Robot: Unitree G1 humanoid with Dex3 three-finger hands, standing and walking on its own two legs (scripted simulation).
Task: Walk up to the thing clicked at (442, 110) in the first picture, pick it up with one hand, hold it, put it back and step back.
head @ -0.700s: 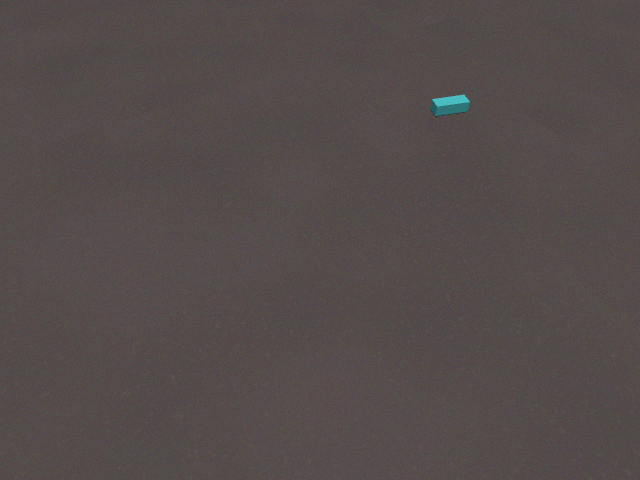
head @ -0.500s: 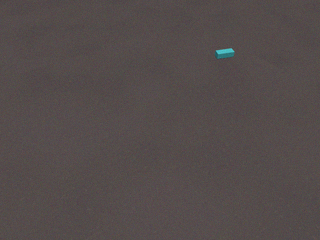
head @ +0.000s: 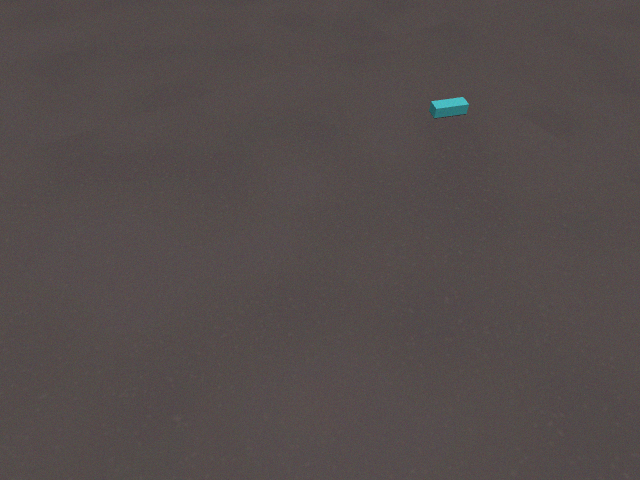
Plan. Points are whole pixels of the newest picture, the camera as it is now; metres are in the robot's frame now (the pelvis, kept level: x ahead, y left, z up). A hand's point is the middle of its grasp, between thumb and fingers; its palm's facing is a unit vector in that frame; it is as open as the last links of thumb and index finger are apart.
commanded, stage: stand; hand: left
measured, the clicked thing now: (448, 107) +2.04 -0.59 -0.75
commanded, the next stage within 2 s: walk up in 0.42 s
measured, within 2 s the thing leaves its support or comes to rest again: neither
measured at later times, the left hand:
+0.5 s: hand out of the picture +0.09 +0.26 -0.16, palm faces -0.01 -0.95 -0.32, open 7.4 cm
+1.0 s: hand (251, 448) +0.19 +0.14 -0.16, palm faces +0.13 -0.94 -0.32, open 7.4 cm
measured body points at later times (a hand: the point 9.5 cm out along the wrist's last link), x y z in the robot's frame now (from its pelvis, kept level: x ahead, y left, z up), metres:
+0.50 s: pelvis +0.01 +0.00 +0.00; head +0.02 +0.00 +0.45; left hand +0.09 +0.31 -0.13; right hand +0.08 -0.31 -0.13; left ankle +0.00 +0.13 -0.75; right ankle +0.00 -0.12 -0.74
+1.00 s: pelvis +0.18 -0.14 -0.01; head +0.17 -0.13 +0.44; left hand +0.19 +0.19 -0.13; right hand +0.31 -0.47 -0.11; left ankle +0.23 -0.04 -0.69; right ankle +0.18 -0.26 -0.75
